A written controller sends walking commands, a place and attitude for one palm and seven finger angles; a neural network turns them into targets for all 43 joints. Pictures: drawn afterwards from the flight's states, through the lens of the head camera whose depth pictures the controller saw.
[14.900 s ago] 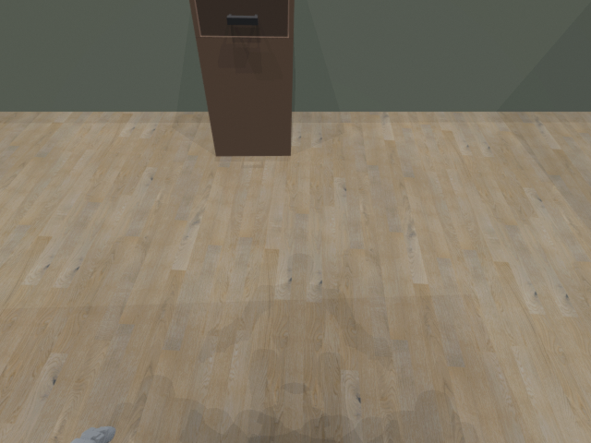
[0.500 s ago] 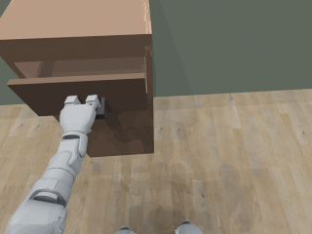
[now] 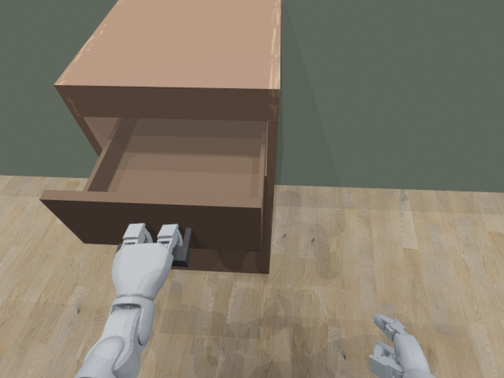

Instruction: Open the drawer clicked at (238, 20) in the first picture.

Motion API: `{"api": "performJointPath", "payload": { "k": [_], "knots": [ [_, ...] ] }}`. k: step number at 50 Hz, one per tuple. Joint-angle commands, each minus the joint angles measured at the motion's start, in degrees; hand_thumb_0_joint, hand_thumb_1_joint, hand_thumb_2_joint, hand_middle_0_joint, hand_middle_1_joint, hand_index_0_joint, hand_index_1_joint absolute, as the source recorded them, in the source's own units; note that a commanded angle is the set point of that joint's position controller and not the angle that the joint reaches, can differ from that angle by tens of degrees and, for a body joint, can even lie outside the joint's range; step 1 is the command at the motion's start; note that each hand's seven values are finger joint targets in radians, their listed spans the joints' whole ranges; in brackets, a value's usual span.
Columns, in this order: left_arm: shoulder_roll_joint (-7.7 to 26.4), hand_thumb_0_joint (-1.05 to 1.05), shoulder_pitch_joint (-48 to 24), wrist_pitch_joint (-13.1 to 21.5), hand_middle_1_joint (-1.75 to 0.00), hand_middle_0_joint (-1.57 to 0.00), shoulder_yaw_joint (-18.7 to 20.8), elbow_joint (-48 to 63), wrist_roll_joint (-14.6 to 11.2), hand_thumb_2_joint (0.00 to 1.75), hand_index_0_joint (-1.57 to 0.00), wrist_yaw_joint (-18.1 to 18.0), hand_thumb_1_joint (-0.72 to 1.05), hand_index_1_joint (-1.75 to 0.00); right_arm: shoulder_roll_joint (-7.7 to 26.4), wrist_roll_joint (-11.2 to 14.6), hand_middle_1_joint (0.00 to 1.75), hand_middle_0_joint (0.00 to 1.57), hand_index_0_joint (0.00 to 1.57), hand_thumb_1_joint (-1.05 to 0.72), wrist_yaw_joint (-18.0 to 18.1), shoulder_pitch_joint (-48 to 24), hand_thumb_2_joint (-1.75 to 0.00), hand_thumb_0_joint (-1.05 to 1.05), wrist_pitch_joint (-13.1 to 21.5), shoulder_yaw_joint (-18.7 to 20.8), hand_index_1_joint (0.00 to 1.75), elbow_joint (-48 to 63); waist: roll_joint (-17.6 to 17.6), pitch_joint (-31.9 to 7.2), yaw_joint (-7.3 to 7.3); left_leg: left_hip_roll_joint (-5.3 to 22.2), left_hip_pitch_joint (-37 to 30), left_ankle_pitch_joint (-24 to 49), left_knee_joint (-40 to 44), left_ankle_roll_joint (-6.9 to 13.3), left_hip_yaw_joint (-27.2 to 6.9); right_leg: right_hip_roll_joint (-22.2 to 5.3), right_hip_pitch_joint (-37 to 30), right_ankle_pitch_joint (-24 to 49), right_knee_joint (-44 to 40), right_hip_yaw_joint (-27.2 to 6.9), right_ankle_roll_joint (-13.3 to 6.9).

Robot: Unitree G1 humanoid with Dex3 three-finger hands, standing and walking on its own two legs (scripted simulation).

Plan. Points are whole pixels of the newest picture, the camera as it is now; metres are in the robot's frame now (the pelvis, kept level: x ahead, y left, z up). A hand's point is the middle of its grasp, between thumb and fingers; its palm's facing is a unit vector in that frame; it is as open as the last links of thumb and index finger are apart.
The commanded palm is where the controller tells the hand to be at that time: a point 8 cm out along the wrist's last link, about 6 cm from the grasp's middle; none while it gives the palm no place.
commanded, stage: pull the drawer open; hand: left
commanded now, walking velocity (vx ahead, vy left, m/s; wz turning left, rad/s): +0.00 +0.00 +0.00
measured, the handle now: (156, 243) +0.34 +0.19 -0.02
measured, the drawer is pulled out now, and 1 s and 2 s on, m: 0.20 0.30 0.30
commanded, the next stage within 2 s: open the thumb to release the handle in 0.74 s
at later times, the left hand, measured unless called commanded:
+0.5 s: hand (140, 338) +0.19 +0.19 -0.04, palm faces -0.02 -0.09 -1.00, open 5.9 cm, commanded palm +0.14 +0.20 +0.02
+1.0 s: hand (138, 342) +0.18 +0.19 -0.03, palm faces +0.03 -0.08 -1.00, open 6.2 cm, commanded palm +0.16 +0.20 +0.02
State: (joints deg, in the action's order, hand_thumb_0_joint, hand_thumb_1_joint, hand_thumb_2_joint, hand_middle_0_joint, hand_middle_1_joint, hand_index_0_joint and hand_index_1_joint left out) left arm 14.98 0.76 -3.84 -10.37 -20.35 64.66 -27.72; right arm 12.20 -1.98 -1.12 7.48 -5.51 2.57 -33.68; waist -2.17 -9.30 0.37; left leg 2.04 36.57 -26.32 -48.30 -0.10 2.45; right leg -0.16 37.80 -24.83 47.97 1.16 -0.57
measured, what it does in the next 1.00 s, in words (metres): stands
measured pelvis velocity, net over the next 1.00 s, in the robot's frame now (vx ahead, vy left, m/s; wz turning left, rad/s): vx -0.02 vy -0.02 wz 0.00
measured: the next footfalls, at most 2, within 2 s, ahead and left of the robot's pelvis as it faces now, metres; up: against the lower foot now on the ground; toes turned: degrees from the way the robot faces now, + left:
none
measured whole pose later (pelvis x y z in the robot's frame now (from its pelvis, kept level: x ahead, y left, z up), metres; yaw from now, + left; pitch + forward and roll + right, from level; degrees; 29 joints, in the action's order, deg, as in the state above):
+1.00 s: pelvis -0.02 -0.02 -0.02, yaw +0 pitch +14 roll +2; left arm 17.0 22.8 -0.7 -7.4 -1.9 64.1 -31.8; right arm 12.7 -3.6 -0.3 7.0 -3.4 1.5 -34.0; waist -2.0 -9.0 2.3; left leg 2.1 40.9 -28.5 -55.8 -1.4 2.5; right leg -0.1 43.5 -28.2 58.0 0.8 -2.0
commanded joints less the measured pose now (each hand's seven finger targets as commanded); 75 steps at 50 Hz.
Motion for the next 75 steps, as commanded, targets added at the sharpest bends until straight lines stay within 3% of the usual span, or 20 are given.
{"api": "performJointPath", "payload": {
  "k": [1, 4, 10, 12, 16, 19, 21, 27, 31, 35, 37, 40, 41, 42, 44, 53, 62, 70, 72, 75],
  "knots": [
    [6.5, 0.00, 1.9, 0.5, -1.35, -0.40, 5.9, 13.9, -0.5, 0.90, -0.40, -3.0, 0.90, -1.35, 6.7, -0.1, 0.30, 0.20, 0.20, -0.90, 0.3, -1.7, -0.90, 0.00, 2.5, 2.0, 0.30, 7.2, 1.6, -15.7, 1.96, -2.7, -11.3, 32.0, 2.3, 1.0, -0.5, 2.6, -10.6, 30.9, -2.8, 0.7, -1.9],
    [6.5, 0.00, 4.1, 0.7, -1.35, -0.40, 6.0, 15.8, -0.8, 0.90, -0.40, -3.3, 0.90, -1.35, 6.5, -0.3, 0.30, 0.20, 0.20, -0.90, 0.3, -2.6, -0.90, 0.00, 2.9, 1.9, 0.30, 7.2, 2.4, -14.3, 1.73, -3.0, -10.0, 28.1, 2.2, 1.1, -0.2, 2.5, -10.5, 30.1, -3.1, 0.3, -1.8],
    [9.0, 0.00, 15.7, 1.7, -1.35, -0.40, 9.6, 20.5, -1.7, 0.90, -0.40, -4.1, 0.90, -1.35, 6.2, -0.6, 0.30, 0.20, 0.20, -0.90, 0.4, -4.6, -0.90, 0.00, 3.7, 1.5, 0.30, 8.0, 3.3, -14.2, 3.31, -3.7, -7.9, 25.8, 2.1, 0.8, 0.2, 2.0, -13.0, 33.5, -2.5, -1.4, -1.8],
    [7.8, 0.00, 18.7, 2.1, -1.35, -0.40, 8.4, 22.2, -1.6, 0.90, -0.40, -4.4, 0.90, -1.35, 6.0, -0.6, 0.30, 0.20, 0.20, -0.90, 0.1, -5.3, -0.90, 0.00, 3.9, 1.3, 0.30, 8.4, 2.3, -12.4, 3.22, -3.7, -7.4, 24.2, 1.9, 0.8, 0.2, 2.0, -11.5, 31.6, -2.4, -1.6, -1.9],
    [9.6, 0.00, 22.0, 2.7, -1.35, -0.40, 10.9, 24.2, -1.4, 0.90, -0.40, -5.4, 0.90, -1.35, 6.1, -1.0, 0.30, 0.20, 0.20, -0.90, 0.1, -5.8, -0.90, 0.00, 4.1, 1.3, 0.30, 8.6, 3.2, -12.1, 3.55, -3.9, -6.0, 21.7, 1.2, 0.8, 0.1, 2.1, -10.3, 29.2, -1.8, -2.3, -1.9],
    [7.7, 0.00, 25.7, 3.1, -1.35, -0.40, 9.1, 25.8, -1.4, 0.90, -0.40, -5.8, 0.90, -1.35, 6.0, -1.0, 0.30, 0.20, 0.20, -0.90, -0.4, -6.2, -0.90, 0.00, 4.4, 1.5, 0.30, 8.9, 2.8, -11.2, 3.40, -3.7, -6.1, 21.5, 0.4, 0.9, 0.0, 2.2, -8.1, 27.2, -1.1, -2.0, -2.1],
    [9.3, 0.00, 27.8, 3.4, -1.35, -0.40, 10.4, 28.0, -1.6, 0.90, -0.40, -6.2, 0.90, -1.35, 6.1, -1.2, 0.30, 0.20, 0.20, -0.90, -0.6, -6.4, -0.90, 0.00, 4.5, 1.3, 0.30, 9.5, 2.4, -12.7, 4.10, -3.8, -6.1, 21.1, -0.1, 0.8, -0.1, 2.2, -7.8, 25.9, -0.5, -2.8, -2.2],
    [9.4, 0.00, 37.3, 4.2, -1.35, -0.40, 11.4, 30.3, -2.4, 0.90, -0.40, -6.5, 0.90, -1.35, 5.9, -1.0, 0.30, 0.20, 0.20, -0.90, -1.1, -6.8, -0.90, 0.00, 4.7, 1.1, 0.30, 10.6, 2.3, -10.4, 4.92, -3.9, -4.6, 19.5, -1.2, 0.9, -0.2, 2.2, -6.6, 24.4, 0.2, -3.0, -2.3],
    [10.0, 0.00, 34.3, 4.0, -1.35, -0.40, 11.5, 30.8, -1.6, 0.90, -0.40, -6.7, 0.90, -1.35, 6.1, -1.5, 0.30, 0.20, 0.20, -0.90, -1.0, -7.1, -0.90, 0.00, 4.7, 0.8, 0.30, 10.9, 2.8, -9.8, 4.32, -4.2, -3.5, 17.5, -2.4, 0.8, -0.5, 2.2, -3.5, 21.9, 0.7, -4.6, -2.4],
    [9.9, 0.00, 32.6, 3.2, -1.35, -0.40, 11.3, 31.0, -1.6, 0.90, -0.40, -6.6, 0.90, -1.35, 6.2, -1.3, 0.30, 0.20, 0.20, -0.90, -0.7, -6.6, -0.90, 0.00, 4.6, 0.8, 0.30, 11.0, 2.1, -10.3, 3.72, -4.0, -3.6, 17.3, -2.5, 0.8, -0.8, 2.5, -3.2, 21.0, 1.0, -3.8, -2.5],
    [9.8, 0.00, 34.9, 3.2, -1.35, -0.40, 11.3, 31.0, -1.5, 0.90, -0.40, -6.6, 0.90, -1.35, 6.0, -1.2, 0.30, 0.20, 0.20, -0.90, -0.6, -6.4, -0.90, 0.00, 4.8, 0.8, 0.30, 11.3, 1.5, -11.3, 4.46, -3.9, -3.9, 18.5, -2.5, 0.9, -0.5, 2.5, -4.5, 22.7, 1.5, -3.1, -2.3],
    [9.3, 0.00, 32.4, 2.6, -1.35, -0.40, 10.4, 30.9, -2.0, 0.90, -0.40, -6.1, 0.90, -1.35, 6.2, -1.1, 0.30, 0.20, 0.20, -0.90, -0.5, -6.5, -0.90, 0.00, 4.8, 0.7, 0.30, 11.0, 3.2, -10.4, 3.35, -3.9, -3.8, 18.6, -2.6, 1.0, -0.8, 2.4, -4.1, 23.3, 1.0, -3.3, -2.1],
    [10.2, 0.00, 32.4, 2.8, -1.35, -0.40, 11.2, 31.3, -1.7, 0.90, -0.40, -6.2, 0.90, -1.35, 6.2, -1.3, 0.30, 0.20, 0.20, -0.90, -0.4, -6.5, -0.90, 0.00, 4.8, 0.6, 0.30, 11.1, 3.4, -11.4, 3.93, -4.0, -3.7, 18.1, -2.6, 0.9, -0.7, 2.4, -4.0, 22.4, 1.3, -3.6, -2.0],
    [9.4, 0.00, 18.4, 2.5, -1.35, -0.40, 8.7, 31.3, -0.6, 0.90, -0.40, -6.3, 0.90, -1.35, 6.6, -1.7, 0.30, 0.20, 0.20, -0.90, 0.2, -6.8, -0.90, 0.00, 4.5, 0.8, 0.30, 9.2, 2.7, -10.4, 0.42, -3.7, -3.5, 16.1, -3.7, 1.2, -1.1, 1.9, -0.7, 21.3, 0.9, -3.6, -1.8],
    [9.9, 0.00, 22.3, 2.6, -1.34, -0.39, 10.8, 28.0, -0.3, 0.84, -0.39, -6.8, 0.76, -1.34, 6.0, -1.7, 0.30, 0.20, 0.20, -0.90, 0.8, -5.8, -0.90, 0.00, 5.3, 1.2, 0.30, 9.1, 2.8, -11.4, 2.41, -3.8, -3.7, 15.6, -3.3, 1.1, -0.7, 2.1, -2.2, 19.8, 1.0, -2.3, -1.8],
    [9.7, 0.00, 18.7, 1.6, -1.27, -0.35, 9.0, 26.2, -1.3, 0.57, -0.35, -4.9, 0.13, -1.27, 6.1, -1.2, 0.30, 0.20, 0.20, -0.90, 2.3, -6.8, -0.90, 0.00, 5.3, 0.5, 0.30, 8.3, 4.7, -10.2, 2.49, -4.3, -3.3, 12.8, -1.4, 1.4, -0.2, 1.4, -4.4, 17.4, -2.1, -2.8, -1.3],
    [11.4, 0.00, 19.7, 3.9, -1.20, -0.30, 11.7, 24.5, -1.7, 0.30, -0.30, -4.0, -0.50, -1.20, 5.8, -0.8, 0.30, 0.20, 0.20, -0.90, 2.8, -6.9, -0.90, 0.00, 5.4, 0.8, 0.30, 7.6, 3.8, -9.2, 3.39, -4.4, -2.5, 12.2, -0.4, 1.2, -0.3, 1.4, -5.8, 17.0, -2.6, -2.9, -1.4],
    [11.3, 0.00, 21.4, 3.8, -1.20, -0.30, 12.1, 25.2, -1.3, 0.30, -0.30, -5.4, -0.50, -1.20, 6.0, -1.0, 0.30, 0.20, 0.20, -0.90, 2.0, -7.1, -0.90, 0.00, 5.2, 1.0, 0.30, 8.2, 2.7, -9.8, 3.49, -4.1, -2.8, 13.0, -0.8, 0.9, -0.4, 1.8, -4.3, 16.3, -1.6, -2.3, -1.9],
    [7.9, 0.00, 20.5, 3.3, -1.20, -0.30, 8.2, 24.9, -0.9, 0.30, -0.30, -5.4, -0.50, -1.20, 5.8, -1.1, 0.30, 0.20, 0.20, -0.90, 1.6, -7.2, -0.90, 0.00, 5.1, 1.0, 0.30, 8.4, 2.4, -8.8, 2.82, -3.9, -2.9, 12.3, -0.8, 1.0, -0.5, 1.8, -2.3, 14.3, -1.4, -1.5, -1.8],
    [10.2, 0.00, 15.9, 2.4, -1.20, -0.30, 9.7, 24.9, -0.7, 0.30, -0.30, -5.7, -0.50, -1.20, 6.2, -1.1, 0.30, 0.20, 0.20, -0.90, 2.0, -7.3, -0.90, 0.00, 4.9, 1.0, 0.30, 8.1, 3.2, -9.0, 2.33, -3.9, -2.8, 10.9, -0.8, 1.1, -0.7, 1.8, -2.0, 12.0, -1.9, -1.5, -1.8]
  ]
}}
